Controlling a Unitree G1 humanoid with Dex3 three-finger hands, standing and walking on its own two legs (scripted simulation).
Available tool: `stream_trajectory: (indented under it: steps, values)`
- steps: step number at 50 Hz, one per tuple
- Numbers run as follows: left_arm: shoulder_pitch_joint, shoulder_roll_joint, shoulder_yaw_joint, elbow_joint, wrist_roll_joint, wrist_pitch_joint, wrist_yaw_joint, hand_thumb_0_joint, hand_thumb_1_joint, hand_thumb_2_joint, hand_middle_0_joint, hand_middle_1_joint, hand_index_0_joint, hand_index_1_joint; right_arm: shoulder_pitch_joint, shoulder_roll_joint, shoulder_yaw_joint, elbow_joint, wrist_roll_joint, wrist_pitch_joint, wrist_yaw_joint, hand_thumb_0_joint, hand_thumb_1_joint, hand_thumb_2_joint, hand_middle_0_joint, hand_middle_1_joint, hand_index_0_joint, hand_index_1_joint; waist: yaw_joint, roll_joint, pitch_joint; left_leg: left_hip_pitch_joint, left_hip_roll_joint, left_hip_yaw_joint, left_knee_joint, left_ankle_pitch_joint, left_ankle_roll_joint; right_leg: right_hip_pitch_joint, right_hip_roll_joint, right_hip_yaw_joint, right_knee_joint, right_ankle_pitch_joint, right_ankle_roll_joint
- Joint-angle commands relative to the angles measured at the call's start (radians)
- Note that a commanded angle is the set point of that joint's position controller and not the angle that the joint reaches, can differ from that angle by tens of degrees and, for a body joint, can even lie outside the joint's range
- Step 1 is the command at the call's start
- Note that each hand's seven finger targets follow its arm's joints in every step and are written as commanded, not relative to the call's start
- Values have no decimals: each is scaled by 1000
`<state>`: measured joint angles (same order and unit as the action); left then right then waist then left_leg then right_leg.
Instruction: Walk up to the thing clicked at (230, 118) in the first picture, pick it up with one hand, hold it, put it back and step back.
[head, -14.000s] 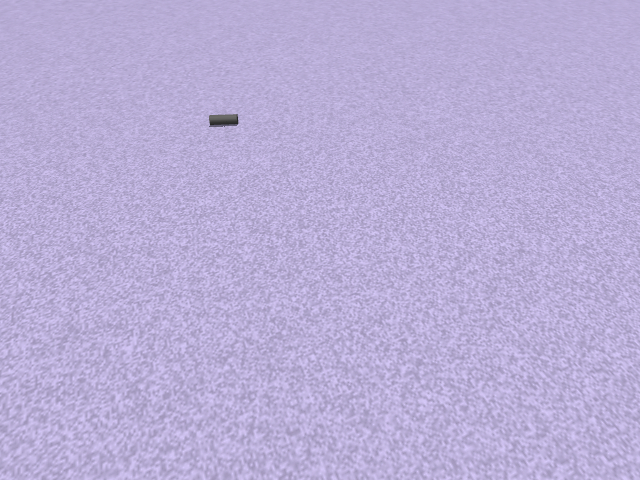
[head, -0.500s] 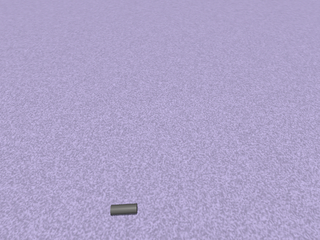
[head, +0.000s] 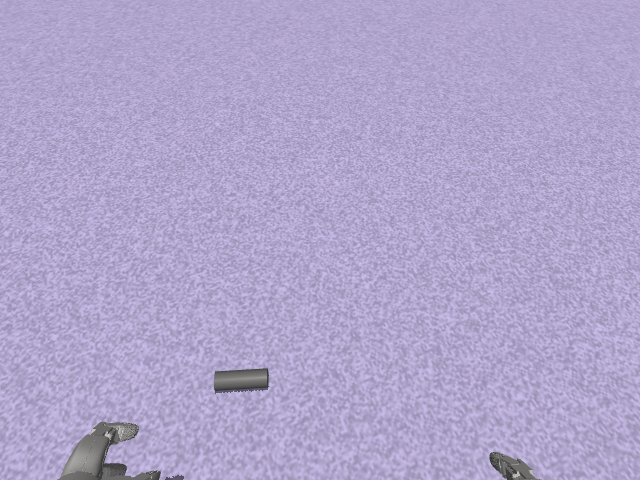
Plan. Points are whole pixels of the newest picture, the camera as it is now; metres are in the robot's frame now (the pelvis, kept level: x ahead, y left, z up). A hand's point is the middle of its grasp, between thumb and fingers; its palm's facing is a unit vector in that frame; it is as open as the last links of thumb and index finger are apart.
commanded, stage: rise first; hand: left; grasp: from above
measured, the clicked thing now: (241, 379) +0.46 +0.20 -0.72
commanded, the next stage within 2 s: none
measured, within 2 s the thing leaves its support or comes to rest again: neither
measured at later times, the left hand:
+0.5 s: hand out of the picture +0.13 +0.26 -0.21, palm faces -0.23 -0.85 -0.47, open 14.3 cm
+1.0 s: hand (176, 438) +0.25 +0.28 -0.42, palm faces -0.49 -0.35 -0.80, open 14.0 cm
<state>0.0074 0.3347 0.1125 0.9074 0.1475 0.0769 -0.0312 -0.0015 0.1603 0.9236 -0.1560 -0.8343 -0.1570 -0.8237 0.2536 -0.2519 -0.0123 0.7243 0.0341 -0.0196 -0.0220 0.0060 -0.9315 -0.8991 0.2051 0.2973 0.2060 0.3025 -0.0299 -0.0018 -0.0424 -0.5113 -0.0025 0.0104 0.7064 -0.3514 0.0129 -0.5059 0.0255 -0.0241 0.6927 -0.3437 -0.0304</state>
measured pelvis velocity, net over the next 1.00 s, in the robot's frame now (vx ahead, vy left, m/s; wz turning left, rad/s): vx -0.08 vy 0.00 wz -0.01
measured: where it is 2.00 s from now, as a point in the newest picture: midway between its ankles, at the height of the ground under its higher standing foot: outside the picture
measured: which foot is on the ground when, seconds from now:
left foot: down 0.00-1.00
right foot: down 0.00-1.00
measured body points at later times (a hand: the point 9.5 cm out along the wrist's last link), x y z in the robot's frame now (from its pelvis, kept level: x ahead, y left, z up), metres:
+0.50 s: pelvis +0.00 +0.01 -0.07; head +0.10 +0.03 +0.37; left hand +0.14 +0.30 -0.18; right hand +0.18 -0.23 -0.16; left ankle +0.00 +0.11 -0.72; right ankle +0.00 -0.10 -0.72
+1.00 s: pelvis -0.08 +0.00 -0.28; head +0.12 +0.00 +0.12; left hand +0.28 +0.29 -0.37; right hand +0.07 -0.27 -0.42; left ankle +0.00 +0.11 -0.72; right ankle +0.00 -0.10 -0.72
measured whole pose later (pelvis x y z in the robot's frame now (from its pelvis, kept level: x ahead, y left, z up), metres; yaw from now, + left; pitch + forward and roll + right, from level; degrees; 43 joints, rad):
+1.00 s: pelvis -0.08 +0.00 -0.28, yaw -1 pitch +34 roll -1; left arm -0.44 0.50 0.06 0.89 0.79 -0.12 0.13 -0.01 -0.54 0.97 -0.13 -1.04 -0.12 -1.04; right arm 0.10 -0.29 -0.05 0.68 -0.01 -0.16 0.06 0.01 -0.93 -0.90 0.20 0.30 0.21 0.30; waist -0.04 0.02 -0.16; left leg -1.87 0.01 -0.01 1.95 -0.67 0.02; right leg -1.86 0.00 -0.08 1.93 -0.66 -0.05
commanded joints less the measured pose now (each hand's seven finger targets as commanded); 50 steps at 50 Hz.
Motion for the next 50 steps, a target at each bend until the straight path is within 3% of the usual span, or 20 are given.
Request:
stream_trajectory:
  steps: [1, 4, 6, 10, 11, 18, 22, 25, 26, 28, 29, 34, 39, 40, 41, 43, 45, 47, 50]
  values:
    - [47, 145, 22, -157, 13, 62, 36, 0, -549, 952, -123, -1024, -118, -1028, -49, -162, -57, -188, 7, -62, -9, 0, -918, -903, 201, 300, 200, 300, 19, -4, -144, -33, -16, -15, 4, 128, 5, -4, -4, 7, -21, 97, -1]
    - [32, 179, 60, -265, 29, 59, 45, 0, -588, 983, -101, -1029, -89, -1039, -27, -156, -66, -215, 2, -86, -10, 0, -902, -899, 201, 300, 200, 300, 14, -1, -200, -85, -13, -21, 82, 113, 8, -64, -6, 6, 57, 84, 2]
    - [84, 178, 68, -321, 43, 54, 48, 0, -590, 982, -108, -1030, -98, -1039, -12, -150, -71, -228, -2, -102, -14, 0, -913, -901, 201, 300, 200, 300, 10, 9, -257, -88, -14, -18, 134, 152, 11, -80, -10, 12, 111, 126, 3]
    - [141, 187, 74, -449, 70, 51, 51, 0, -594, 995, -98, -1023, -82, -1037, -30, -144, -73, -257, -9, -126, -19, 0, -898, -898, 201, 300, 200, 300, 8, 71, -267, -134, -5, -25, 199, 147, 1, -179, -7, 9, 196, 108, 1]
    - [154, 174, 59, -495, 77, 53, 51, 0, -611, 1000, -99, -1030, -83, -1046, -28, -142, -74, -266, -9, -129, -19, 0, -909, -901, 201, 300, 200, 300, 7, 68, -307, -126, -3, -31, 204, 158, 2, -176, -7, 8, 203, 114, -2]
    - [289, 151, 39, -595, 102, 111, 54, 0, -595, 966, -99, -1054, -96, -1055, -38, -144, -71, -299, -14, -144, -21, 0, -920, -904, 201, 300, 200, 300, 1, 78, -316, -170, 4, -60, 267, 200, -2, -249, -3, -1, 270, 121, -1]
    - [234, 140, 14, -581, 131, 113, 61, 0, -575, 959, -92, -1050, -93, -1047, -43, -144, -67, -311, -16, -157, -19, 0, -911, -901, 201, 300, 200, 300, -28, 55, -302, -254, 8, -63, 336, 177, 1, -334, 0, -5, 336, 103, -3]
    - [155, 164, 21, -537, 174, 77, 66, 0, -577, 964, -89, -1041, -87, -1042, -53, -148, -65, -304, -23, -174, -10, 0, -903, -899, 201, 300, 200, 300, -28, 59, -303, -349, 10, -70, 425, 157, 1, -455, 0, -7, 440, 66, -7]
    - [134, 172, 20, -521, 203, 60, 68, 0, -561, 961, -83, -1046, -82, -1044, -52, -149, -69, -302, -25, -180, -6, 0, -893, -897, 201, 300, 200, 300, -21, 78, -319, -374, 3, -61, 464, 146, 3, -493, -2, -4, 474, 63, -7]
    - [80, 191, 25, -505, 246, 17, 73, 0, -573, 970, -78, -1052, -76, -1053, -60, -162, -71, -294, -27, -192, 5, 0, -896, -898, 201, 300, 200, 300, -21, 87, -372, -414, 6, -71, 525, 154, -1, -577, 0, -6, 562, 47, -9]
    - [61, 178, 2, -500, 271, -5, 74, 0, -568, 950, -93, -1062, -98, -1056, -66, -161, -70, -294, -28, -197, 10, 0, -916, -904, 200, 300, 200, 300, -22, 101, -401, -436, -1, -67, 561, 163, -2, -607, -1, -4, 598, 58, -9]
    - [-71, 248, 25, -431, 393, -96, 116, 0, -555, 949, -106, -1067, -111, -1060, -82, -198, -85, -257, -23, -206, 35, 0, -924, -907, 200, 300, 200, 300, -8, 129, -542, -552, -2, -88, 710, 157, -10, -794, -1, -7, 785, 46, -13]
    - [-198, 312, 44, -372, 494, -132, 164, 0, -577, 987, -95, -1060, -92, -1063, -73, -213, -101, -206, -16, -196, 52, 0, -922, -907, 201, 300, 200, 300, 10, 132, -657, -659, -11, -74, 833, 156, -3, -882, -3, -3, 884, 63, -15]
    - [-238, 310, 42, -317, 514, -135, 172, 0, -588, 990, -93, -1069, -92, -1071, -69, -214, -102, -188, -18, -193, 55, 0, -934, -910, 201, 300, 200, 300, -6, 104, -647, -724, -14, -68, 870, 132, 3, -897, -3, -3, 899, 57, -12]
    - [-327, 339, 41, -326, 532, -144, 178, 0, -563, 988, -88, -1059, -86, -1061, -62, -213, -105, -180, -19, -191, 59, 0, -912, -904, 201, 300, 200, 300, -7, 91, -676, -764, -20, -56, 902, 105, 11, -895, -1, 1, 904, 51, -10]
    - [-396, 358, 38, -235, 574, -155, 182, 0, -577, 991, -97, -1059, -94, -1062, -52, -211, -107, -157, -22, -186, 66, 0, -928, -908, 201, 300, 200, 300, -10, 63, -679, -863, -24, -42, 958, 31, 19, -929, -2, 4, 925, 0, -7]
    - [-527, 430, 58, -207, 614, -183, 192, 0, -542, 958, -135, -1031, -134, -1032, -42, -211, -111, -148, -26, -181, 69, 0, -931, -909, 201, 300, 200, 300, -8, 26, -711, -961, -29, -24, 1007, -76, 24, -935, -3, 11, 937, -83, -3]
    - [-612, 447, 38, -134, 654, -214, 198, 0, -503, 946, -152, -990, -150, -992, -44, -204, -110, -132, -34, -180, 68, 0, -919, -904, 201, 300, 200, 300, -25, 3, -699, -1069, -32, -10, 1065, -168, 26, -953, -3, 30, 947, -176, 4]
    - [-758, 523, 45, -66, 710, -264, 214, 0, -476, 961, -154, -955, -144, -967, -23, -205, -109, -106, -43, -176, 66, 0, -882, -896, 201, 300, 200, 300, -37, 3, -725, -1132, -33, -2, 1120, -214, 26, -983, -2, 43, 968, -260, 6]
